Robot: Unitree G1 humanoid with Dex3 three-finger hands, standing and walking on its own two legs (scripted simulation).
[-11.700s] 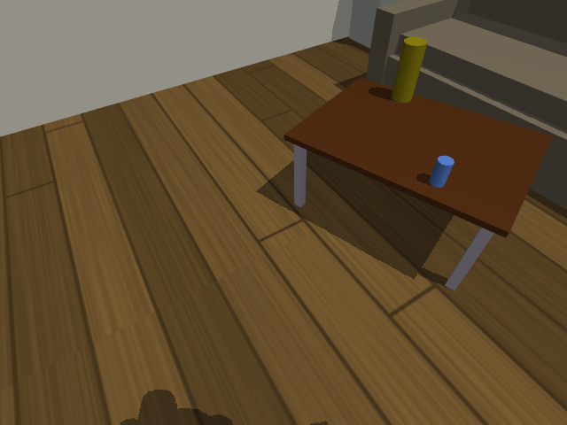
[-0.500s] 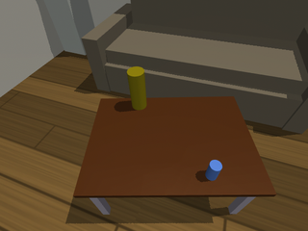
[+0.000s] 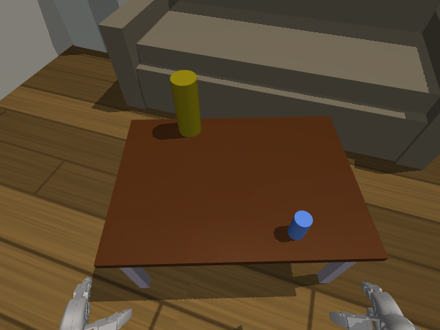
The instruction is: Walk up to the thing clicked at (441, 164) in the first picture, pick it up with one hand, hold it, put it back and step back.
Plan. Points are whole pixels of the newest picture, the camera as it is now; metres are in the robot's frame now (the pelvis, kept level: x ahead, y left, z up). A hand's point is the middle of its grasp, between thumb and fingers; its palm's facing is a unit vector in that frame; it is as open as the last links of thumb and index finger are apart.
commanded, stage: go down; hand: right
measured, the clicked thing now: (299, 225) +0.44 -0.23 -0.28
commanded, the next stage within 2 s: none
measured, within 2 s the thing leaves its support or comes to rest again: neither
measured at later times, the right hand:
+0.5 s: hand (365, 316) +0.17 -0.26 -0.13, palm faces +0.04 +0.95 -0.32, open 17.4 cm
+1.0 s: hand (377, 322) +0.16 -0.28 -0.12, palm faces +0.07 +0.94 -0.32, open 17.4 cm
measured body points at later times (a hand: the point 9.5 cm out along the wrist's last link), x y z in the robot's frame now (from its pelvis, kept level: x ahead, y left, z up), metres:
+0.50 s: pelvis +0.02 -0.01 -0.03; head +0.07 -0.01 +0.42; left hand +0.18 +0.27 -0.11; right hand +0.17 -0.31 -0.10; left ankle +0.02 +0.13 -0.73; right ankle -0.01 -0.14 -0.73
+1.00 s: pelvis +0.01 -0.01 -0.04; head +0.05 -0.02 +0.40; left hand +0.17 +0.26 -0.10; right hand +0.16 -0.33 -0.09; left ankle +0.02 +0.13 -0.73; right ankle -0.01 -0.14 -0.73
